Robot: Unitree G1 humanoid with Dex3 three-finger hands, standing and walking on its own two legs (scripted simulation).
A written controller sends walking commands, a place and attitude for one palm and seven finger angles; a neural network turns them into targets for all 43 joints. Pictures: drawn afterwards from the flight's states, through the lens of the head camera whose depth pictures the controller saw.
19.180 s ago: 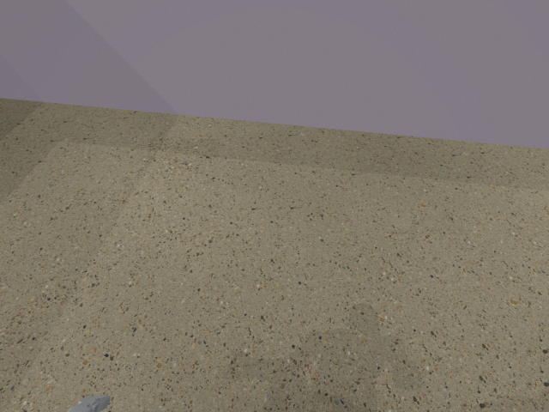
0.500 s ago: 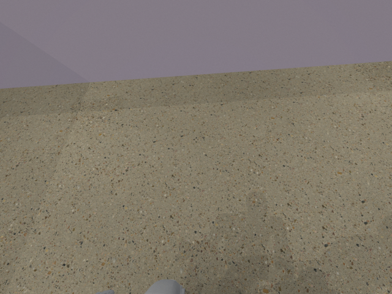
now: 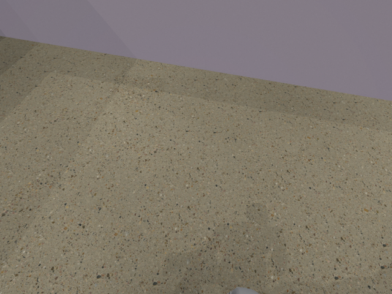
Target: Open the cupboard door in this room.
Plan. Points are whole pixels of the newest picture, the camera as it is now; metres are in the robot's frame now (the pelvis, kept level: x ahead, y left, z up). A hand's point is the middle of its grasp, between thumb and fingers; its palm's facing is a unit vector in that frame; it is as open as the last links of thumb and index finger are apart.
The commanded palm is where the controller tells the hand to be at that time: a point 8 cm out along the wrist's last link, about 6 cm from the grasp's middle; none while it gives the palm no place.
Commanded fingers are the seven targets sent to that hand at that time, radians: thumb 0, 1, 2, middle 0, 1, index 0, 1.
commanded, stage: turn or walk to find it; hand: left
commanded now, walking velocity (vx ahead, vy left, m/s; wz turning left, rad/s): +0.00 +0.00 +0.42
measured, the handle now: out of the picture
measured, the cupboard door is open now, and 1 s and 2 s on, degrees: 0 0 0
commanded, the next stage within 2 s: stand and wait in 0.12 s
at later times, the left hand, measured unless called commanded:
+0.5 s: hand out of the picture -0.02 +0.14 -0.17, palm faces +0.08 -0.97 -0.22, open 7.3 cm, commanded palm none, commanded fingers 0.00 0.90 0.90 -0.20 -0.30 -0.20 -0.30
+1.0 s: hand out of the picture +0.09 +0.13 -0.16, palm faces -0.25 -0.92 -0.30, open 7.4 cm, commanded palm none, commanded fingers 0.00 0.90 0.90 -0.20 -0.30 -0.20 -0.30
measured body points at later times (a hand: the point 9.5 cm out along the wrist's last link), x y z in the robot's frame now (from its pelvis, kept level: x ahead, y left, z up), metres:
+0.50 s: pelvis -0.02 -0.04 +0.00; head +0.02 -0.05 +0.45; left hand -0.02 +0.19 -0.15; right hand +0.06 -0.29 -0.16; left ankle -0.06 +0.09 -0.71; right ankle +0.00 -0.14 -0.74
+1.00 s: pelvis -0.07 -0.06 -0.02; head -0.04 -0.09 +0.43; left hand +0.10 +0.18 -0.14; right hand -0.08 -0.31 -0.18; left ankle -0.04 +0.09 -0.74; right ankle -0.09 -0.16 -0.75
